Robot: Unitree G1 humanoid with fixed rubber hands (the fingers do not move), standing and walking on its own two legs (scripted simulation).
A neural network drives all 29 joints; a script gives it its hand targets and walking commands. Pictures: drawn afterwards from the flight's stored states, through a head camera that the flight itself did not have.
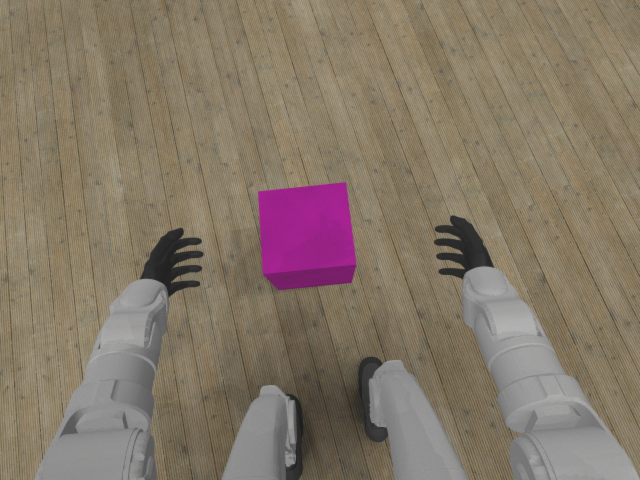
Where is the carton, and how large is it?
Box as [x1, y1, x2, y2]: [258, 182, 355, 289]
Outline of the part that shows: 345,182 258,191 263,274 278,289 351,282 355,267 355,257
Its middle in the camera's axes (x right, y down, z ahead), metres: -0.03 +0.00 +1.00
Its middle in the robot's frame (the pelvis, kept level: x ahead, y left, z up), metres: +0.54 +0.05 -0.57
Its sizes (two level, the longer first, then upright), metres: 0.210 0.200 0.250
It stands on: the floor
